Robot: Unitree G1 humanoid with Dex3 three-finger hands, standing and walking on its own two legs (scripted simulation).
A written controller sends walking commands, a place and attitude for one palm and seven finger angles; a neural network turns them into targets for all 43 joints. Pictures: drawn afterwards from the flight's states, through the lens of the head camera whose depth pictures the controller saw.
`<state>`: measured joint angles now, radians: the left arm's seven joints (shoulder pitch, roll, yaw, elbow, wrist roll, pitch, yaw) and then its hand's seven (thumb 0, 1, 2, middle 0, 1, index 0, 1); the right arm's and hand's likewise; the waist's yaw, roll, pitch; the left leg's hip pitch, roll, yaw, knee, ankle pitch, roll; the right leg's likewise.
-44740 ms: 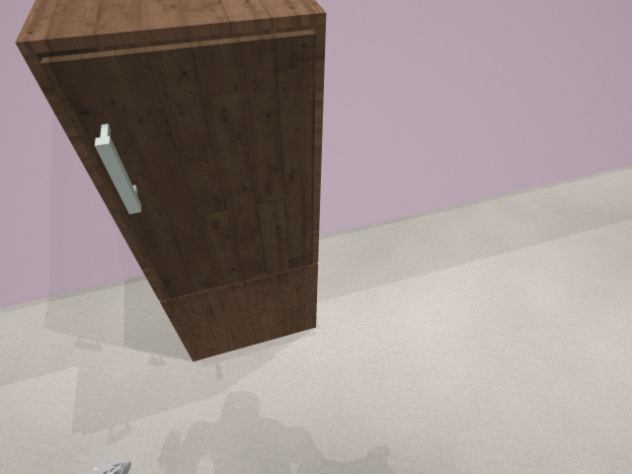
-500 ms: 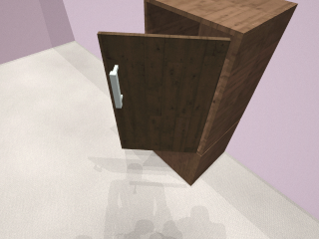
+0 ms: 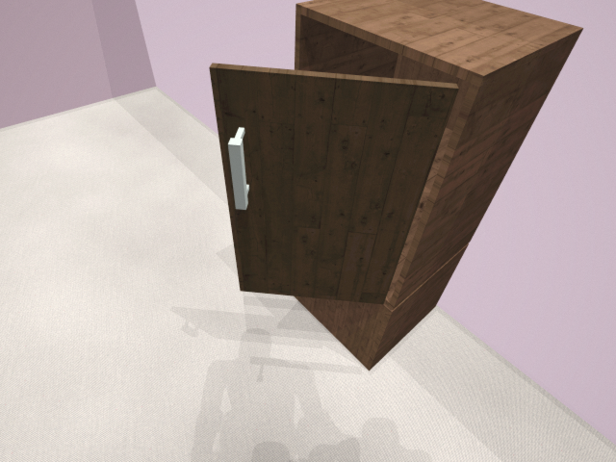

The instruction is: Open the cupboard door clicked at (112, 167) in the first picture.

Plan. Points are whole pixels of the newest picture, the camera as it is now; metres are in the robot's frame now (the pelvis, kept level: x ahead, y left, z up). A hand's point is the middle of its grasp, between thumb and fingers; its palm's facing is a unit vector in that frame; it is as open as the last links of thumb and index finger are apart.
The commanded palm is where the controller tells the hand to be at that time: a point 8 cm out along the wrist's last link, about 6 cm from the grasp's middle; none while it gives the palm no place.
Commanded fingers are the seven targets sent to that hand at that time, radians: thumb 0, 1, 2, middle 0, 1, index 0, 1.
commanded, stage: look again from close up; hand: left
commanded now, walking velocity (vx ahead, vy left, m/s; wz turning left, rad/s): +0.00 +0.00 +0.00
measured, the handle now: (241, 169) +0.58 +0.16 +0.07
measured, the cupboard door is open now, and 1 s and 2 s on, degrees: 44 44 44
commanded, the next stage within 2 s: shuffle to correct the standing spot in 0.10 s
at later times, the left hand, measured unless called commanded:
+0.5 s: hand out of the picture -0.06 +0.16 -0.18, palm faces +0.05 -0.99 -0.13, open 16.2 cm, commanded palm none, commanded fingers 0.00 -0.50 0.30 -0.15 -0.30 -0.15 -0.30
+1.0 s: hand out of the picture -0.01 +0.16 -0.18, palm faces -0.03 -0.99 -0.12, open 16.3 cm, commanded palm none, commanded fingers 0.00 -0.50 0.30 -0.15 -0.30 -0.15 -0.30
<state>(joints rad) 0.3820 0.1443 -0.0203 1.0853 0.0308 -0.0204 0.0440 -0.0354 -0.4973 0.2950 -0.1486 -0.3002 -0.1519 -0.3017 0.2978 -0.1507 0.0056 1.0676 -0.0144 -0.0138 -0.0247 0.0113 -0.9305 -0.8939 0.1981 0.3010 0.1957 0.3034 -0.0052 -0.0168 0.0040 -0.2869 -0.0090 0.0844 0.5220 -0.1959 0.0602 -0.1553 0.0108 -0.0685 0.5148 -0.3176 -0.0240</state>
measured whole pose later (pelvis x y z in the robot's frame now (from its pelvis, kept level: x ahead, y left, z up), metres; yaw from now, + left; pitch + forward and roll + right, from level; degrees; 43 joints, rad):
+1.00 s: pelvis +0.02 +0.01 +0.00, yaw -1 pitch -1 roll -1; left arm 0.36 0.15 -0.01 1.08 0.04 0.01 0.03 -0.05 -0.49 0.30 -0.15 -0.30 -0.15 -0.30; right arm 0.27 -0.12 -0.01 1.09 0.00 -0.02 -0.06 0.01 -0.95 -0.89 0.20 0.30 0.20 0.30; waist 0.00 -0.06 0.04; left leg -0.26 0.00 0.14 0.50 -0.23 0.07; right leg -0.18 -0.01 -0.05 0.49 -0.29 0.00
